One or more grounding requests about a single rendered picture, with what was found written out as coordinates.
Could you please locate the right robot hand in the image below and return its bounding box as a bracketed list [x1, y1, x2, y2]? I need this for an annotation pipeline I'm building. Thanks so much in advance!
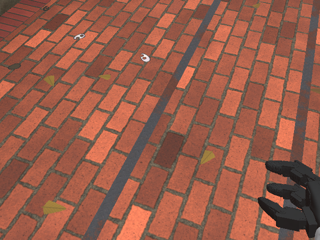
[258, 160, 320, 238]

